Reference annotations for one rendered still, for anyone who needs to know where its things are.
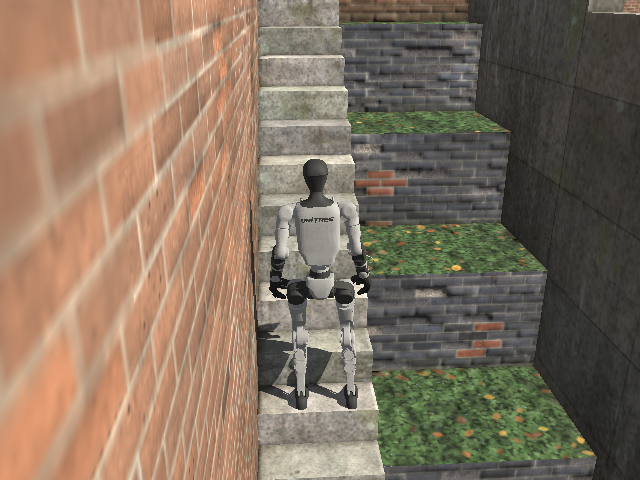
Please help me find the robot left hand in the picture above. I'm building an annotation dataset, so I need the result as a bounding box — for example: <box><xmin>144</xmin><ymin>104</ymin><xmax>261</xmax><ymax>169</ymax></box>
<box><xmin>269</xmin><ymin>278</ymin><xmax>290</xmax><ymax>299</ymax></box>

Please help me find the robot right forearm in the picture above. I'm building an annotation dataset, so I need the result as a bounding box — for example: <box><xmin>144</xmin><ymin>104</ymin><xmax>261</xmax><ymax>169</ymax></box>
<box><xmin>352</xmin><ymin>241</ymin><xmax>370</xmax><ymax>279</ymax></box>

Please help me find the robot right hand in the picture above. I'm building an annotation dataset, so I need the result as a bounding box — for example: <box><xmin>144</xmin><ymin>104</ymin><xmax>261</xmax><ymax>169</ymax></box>
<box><xmin>351</xmin><ymin>273</ymin><xmax>372</xmax><ymax>295</ymax></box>

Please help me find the robot left forearm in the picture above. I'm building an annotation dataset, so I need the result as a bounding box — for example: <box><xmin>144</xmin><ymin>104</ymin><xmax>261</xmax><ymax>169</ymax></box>
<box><xmin>270</xmin><ymin>245</ymin><xmax>285</xmax><ymax>282</ymax></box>

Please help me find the humanoid robot head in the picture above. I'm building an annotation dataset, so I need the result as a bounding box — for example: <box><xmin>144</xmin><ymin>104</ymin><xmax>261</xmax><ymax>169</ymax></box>
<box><xmin>300</xmin><ymin>159</ymin><xmax>334</xmax><ymax>208</ymax></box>

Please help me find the robot torso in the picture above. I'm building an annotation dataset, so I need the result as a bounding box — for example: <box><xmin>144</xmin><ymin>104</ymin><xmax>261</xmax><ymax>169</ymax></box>
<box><xmin>294</xmin><ymin>197</ymin><xmax>341</xmax><ymax>300</ymax></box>

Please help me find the robot right upper arm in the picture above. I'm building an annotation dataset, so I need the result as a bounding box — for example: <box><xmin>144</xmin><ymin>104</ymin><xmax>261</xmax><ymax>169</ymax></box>
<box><xmin>338</xmin><ymin>201</ymin><xmax>362</xmax><ymax>256</ymax></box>

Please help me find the robot left upper arm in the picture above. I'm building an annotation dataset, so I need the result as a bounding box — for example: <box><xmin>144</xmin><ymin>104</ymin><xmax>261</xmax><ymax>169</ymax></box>
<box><xmin>274</xmin><ymin>203</ymin><xmax>296</xmax><ymax>260</ymax></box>

